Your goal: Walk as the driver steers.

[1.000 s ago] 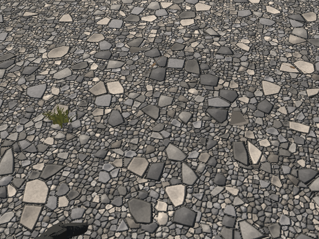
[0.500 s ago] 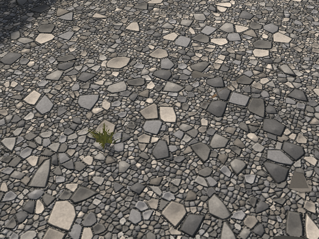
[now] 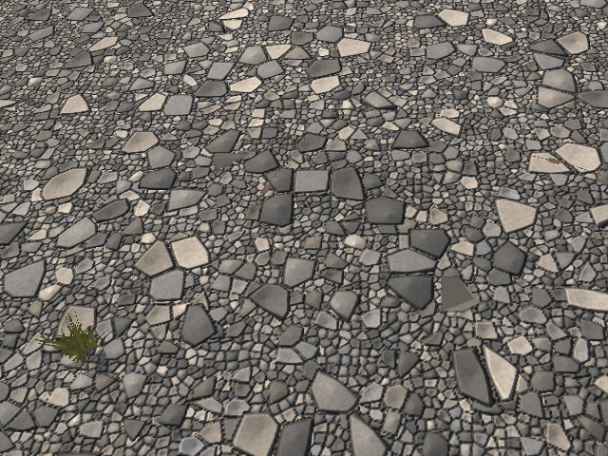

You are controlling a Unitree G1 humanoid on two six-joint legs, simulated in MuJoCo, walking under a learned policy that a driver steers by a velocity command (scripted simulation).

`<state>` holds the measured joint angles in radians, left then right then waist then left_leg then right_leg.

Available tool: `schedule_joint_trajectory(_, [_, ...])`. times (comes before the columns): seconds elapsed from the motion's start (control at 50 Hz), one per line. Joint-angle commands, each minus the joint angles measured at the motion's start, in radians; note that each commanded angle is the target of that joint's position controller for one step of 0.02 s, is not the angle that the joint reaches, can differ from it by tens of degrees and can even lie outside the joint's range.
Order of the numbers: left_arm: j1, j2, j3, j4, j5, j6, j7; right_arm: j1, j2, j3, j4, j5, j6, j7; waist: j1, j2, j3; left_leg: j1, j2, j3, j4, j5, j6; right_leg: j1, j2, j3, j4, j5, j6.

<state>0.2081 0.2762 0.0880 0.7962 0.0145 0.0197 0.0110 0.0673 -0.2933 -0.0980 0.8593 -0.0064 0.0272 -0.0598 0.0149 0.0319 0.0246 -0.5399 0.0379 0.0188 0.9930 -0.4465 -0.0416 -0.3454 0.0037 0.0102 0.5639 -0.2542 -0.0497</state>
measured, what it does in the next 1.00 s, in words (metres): steps on the spot, turning right: left foot, then right foot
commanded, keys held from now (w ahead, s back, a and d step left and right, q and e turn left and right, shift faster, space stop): e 0.40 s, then no key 0.60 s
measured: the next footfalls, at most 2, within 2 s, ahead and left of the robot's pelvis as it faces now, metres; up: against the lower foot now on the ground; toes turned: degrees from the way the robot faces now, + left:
left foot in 0.40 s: +0.09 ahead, +0.13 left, +0.00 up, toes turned -19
right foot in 0.74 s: +0.00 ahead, -0.12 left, +0.00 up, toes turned -17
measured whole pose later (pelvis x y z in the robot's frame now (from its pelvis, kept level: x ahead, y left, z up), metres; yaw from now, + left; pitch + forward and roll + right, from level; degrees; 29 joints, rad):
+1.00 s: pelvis +0.01 -0.01 +0.00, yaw -20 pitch -1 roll +0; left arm 0.17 0.23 0.03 0.77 0.02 0.01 0.01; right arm 0.17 -0.28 -0.03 0.94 -0.01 0.00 -0.02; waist -0.03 0.01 0.03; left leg -0.18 0.06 -0.01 0.47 -0.27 -0.07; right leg -0.20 0.03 0.04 0.51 -0.29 -0.02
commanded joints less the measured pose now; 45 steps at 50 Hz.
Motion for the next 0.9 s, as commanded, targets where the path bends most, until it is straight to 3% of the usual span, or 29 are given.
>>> schedule_joint_trajectory(0.02, [-0.073,0.161,0.032,-0.091,-0.021,-0.03,0.017,-0.027,-0.105,-0.031,-0.057,-0.009,-0.015,-0.012,-0.028,-0.167,-0.101,-0.143,-0.005,-0.089,0.138,0.077,0.003,0.164,-0.23,0.319,-0.252,0.258,-0.147])
schedule_joint_trajectory(0.06, [-0.044,0.15,0.027,-0.091,-0.019,-0.028,0.026,-0.019,-0.086,-0.029,-0.058,0.0,-0.023,-0.008,-0.025,-0.153,-0.13,-0.125,-0.025,-0.092,0.117,0.122,-0.004,0.196,-0.209,0.305,-0.24,0.3,-0.151])
schedule_joint_trajectory(0.14, [-0.011,0.171,0.034,-0.093,-0.026,-0.022,0.037,-0.053,-0.061,-0.016,-0.072,0.006,-0.031,-0.003,-0.001,-0.165,-0.122,-0.111,-0.04,-0.11,-0.081,0.143,-0.027,0.247,-0.194,0.344,-0.228,0.249,-0.156])
schedule_joint_trajectory(0.26, [-0.037,0.191,0.043,-0.12,-0.022,-0.005,0.031,-0.048,-0.076,-0.011,-0.074,0.016,-0.047,0.02,0.009,-0.187,-0.115,0.048,-0.07,-0.119,-0.268,0.096,-0.034,0.185,-0.179,0.442,-0.21,0.252,-0.179])
schedule_joint_trajectory(0.32, [-0.061,0.19,0.042,-0.138,-0.027,0.005,0.03,-0.011,-0.087,-0.01,-0.07,0.021,-0.061,0.035,-0.004,-0.194,-0.13,0.128,-0.082,-0.12,-0.381,0.092,-0.019,0.202,-0.164,0.497,-0.174,0.356,-0.168])
schedule_joint_trajectory(0.36, [-0.097,0.185,0.038,-0.154,-0.039,0.015,0.034,0.06,-0.092,-0.014,-0.051,0.021,-0.069,0.046,-0.054,-0.183,-0.137,0.266,-0.079,-0.096,-0.589,0.235,0.005,0.169,-0.118,0.487,-0.128,0.364,-0.123])
schedule_joint_trajectory(0.38, [-0.089,0.163,0.032,-0.162,-0.041,0.02,0.038,0.097,-0.125,-0.024,-0.039,0.015,-0.069,0.047,-0.058,-0.146,-0.149,0.386,-0.01,-0.127,-0.658,0.342,0.03,0.094,-0.073,0.452,-0.079,0.253,-0.076])
schedule_joint_trajectory(0.4, [-0.033,0.101,0.017,-0.161,-0.033,0.021,0.036,0.1,-0.19,-0.035,-0.045,-0.003,-0.059,0.04,-0.013,0.07,-0.175,0.514,0.202,-0.31,-0.675,0.483,0.11,-0.05,0.043,0.305,0.13,-0.077,-0.018])
schedule_joint_trajectory(0.42, [-0.028,0.132,0.029,-0.193,-0.036,0.009,0.033,0.085,-0.225,-0.036,-0.051,-0.037,-0.052,0.041,0.005,0.273,-0.121,0.48,0.353,-0.539,-0.696,0.665,0.296,-0.243,0.164,0.164,0.309,-0.407,0.034])
schedule_joint_trajectory(0.44, [-0.012,0.209,0.049,-0.174,-0.018,-0.002,0.028,0.041,-0.175,-0.024,-0.079,-0.034,-0.055,0.038,0.005,0.188,-0.111,0.441,0.392,-0.53,-0.692,0.673,0.352,-0.253,0.09,0.185,0.511,-0.389,0.067])
schedule_joint_trajectory(0.46, [0.004,0.229,0.061,-0.148,-0.025,0.0,0.025,-0.008,-0.124,-0.011,-0.095,-0.022,-0.055,0.033,0.019,0.119,-0.098,0.421,0.32,-0.415,-0.673,0.649,0.31,-0.242,0.08,0.183,0.585,-0.32,0.082])
schedule_joint_trajectory(0.48, [0.021,0.201,0.059,-0.123,-0.025,0.009,0.029,-0.034,-0.107,-0.005,-0.102,-0.009,-0.053,0.032,0.028,0.087,-0.079,0.417,0.248,-0.328,-0.658,0.598,0.259,-0.244,0.078,0.173,0.613,-0.269,0.1])
schedule_joint_trajectory(0.5, [0.018,0.176,0.052,-0.121,-0.021,0.017,0.033,-0.031,-0.1,0.0,-0.1,0.005,-0.052,0.03,0.016,0.089,-0.065,0.424,0.227,-0.297,-0.653,0.603,0.248,-0.264,0.079,0.175,0.639,-0.227,0.115])
schedule_joint_trajectory(0.56, [-0.031,0.112,0.025,-0.144,-0.031,0.017,0.028,0.026,-0.104,0.006,-0.076,0.002,-0.042,0.026,-0.016,0.114,-0.064,0.446,0.182,-0.21,-0.658,0.641,0.257,-0.227,0.072,0.118,0.519,-0.176,0.137])
schedule_joint_trajectory(0.62, [-0.073,0.071,-0.002,-0.162,-0.021,0.012,0.024,0.032,-0.124,0.007,-0.065,0.003,-0.034,0.025,-0.038,0.15,-0.085,0.444,0.176,-0.173,-0.65,0.626,0.25,-0.089,0.011,0.053,0.258,-0.177,0.143])
schedule_joint_trajectory(0.68, [-0.058,0.095,0.0,-0.15,-0.027,0.01,0.018,0.062,-0.16,0.003,-0.049,0.013,-0.027,0.035,-0.047,0.166,-0.08,0.413,0.186,-0.186,-0.631,0.632,0.251,0.052,0.014,-0.009,0.037,-0.103,0.129])
schedule_joint_trajectory(0.72, [-0.001,0.103,0.005,-0.119,-0.021,0.01,0.015,0.078,-0.138,0.015,-0.033,0.029,-0.03,0.04,-0.011,0.128,-0.065,0.359,0.161,-0.17,-0.597,0.577,0.199,0.201,0.024,-0.019,-0.229,0.109,0.083])
schedule_joint_trajectory(0.74, [0.004,0.137,0.01,-0.125,-0.015,0.012,0.02,0.111,-0.115,0.025,-0.022,0.019,-0.041,0.046,-0.019,0.075,-0.088,0.288,0.141,-0.155,-0.574,0.493,0.135,0.32,-0.038,0.065,-0.239,0.238,0.051])
schedule_joint_trajectory(0.76, [0.025,0.21,0.021,-0.133,-0.005,0.017,0.03,0.133,-0.069,0.043,-0.036,-0.021,-0.057,0.058,-0.055,-0.12,-0.149,0.207,0.063,-0.07,-0.454,0.286,0.062,0.424,-0.199,0.229,-0.174,0.538,-0.008])
schedule_joint_trajectory(0.78, [-0.035,0.16,0.002,-0.126,0.007,0.014,0.018,0.129,-0.033,0.052,-0.037,-0.016,-0.062,0.058,-0.078,-0.23,-0.149,0.26,0.029,-0.036,-0.515,0.114,0.019,0.276,-0.25,0.252,-0.173,0.459,-0.106])
schedule_joint_trajectory(0.8, [-0.085,0.102,-0.01,-0.143,0.006,0.003,0.003,0.083,-0.079,0.047,-0.032,-0.017,-0.057,0.053,-0.056,-0.163,-0.108,0.319,0.028,-0.034,-0.532,0.188,-0.006,0.215,-0.186,0.221,-0.188,0.278,-0.094])
schedule_joint_trajectory(0.82, [-0.075,0.089,-0.013,-0.127,0.011,-0.006,-0.002,0.058,-0.094,0.043,-0.026,-0.016,-0.054,0.052,-0.042,-0.152,-0.09,0.321,0.019,-0.023,-0.533,0.244,-0.011,0.202,-0.132,0.184,-0.19,0.167,-0.053])
schedule_joint_trajectory(0.86, [-0.064,0.114,-0.01,-0.114,0.007,-0.02,-0.005,0.073,-0.105,0.039,-0.008,-0.011,-0.039,0.041,-0.038,-0.152,-0.036,0.322,0.02,-0.024,-0.533,0.28,-0.016,0.157,-0.104,0.169,-0.198,0.134,-0.02])
schedule_joint_trajectory(0.9, [-0.046,0.099,-0.017,-0.097,0.003,-0.026,-0.001,0.088,-0.098,0.042,0.008,-0.007,-0.038,0.039,-0.041,-0.133,-0.021,0.335,0.024,-0.028,-0.546,0.297,-0.013,0.145,-0.093,0.158,-0.191,0.144,-0.009])
Velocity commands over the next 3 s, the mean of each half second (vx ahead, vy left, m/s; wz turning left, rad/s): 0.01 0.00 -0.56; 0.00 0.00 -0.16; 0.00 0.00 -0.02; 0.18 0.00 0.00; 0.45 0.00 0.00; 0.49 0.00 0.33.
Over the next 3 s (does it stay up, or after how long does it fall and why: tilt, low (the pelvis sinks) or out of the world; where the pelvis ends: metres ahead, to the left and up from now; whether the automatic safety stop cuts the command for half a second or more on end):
stays up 0.63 -0.15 0.00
